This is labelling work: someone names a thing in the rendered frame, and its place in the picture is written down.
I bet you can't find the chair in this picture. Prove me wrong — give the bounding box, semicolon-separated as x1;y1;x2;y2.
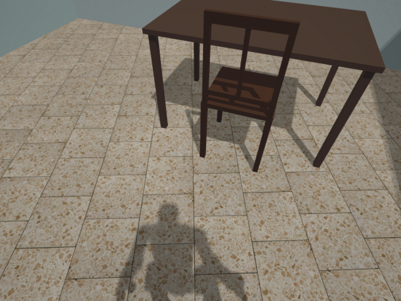
200;9;300;172

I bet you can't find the table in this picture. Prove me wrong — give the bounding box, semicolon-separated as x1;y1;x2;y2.
142;0;385;168

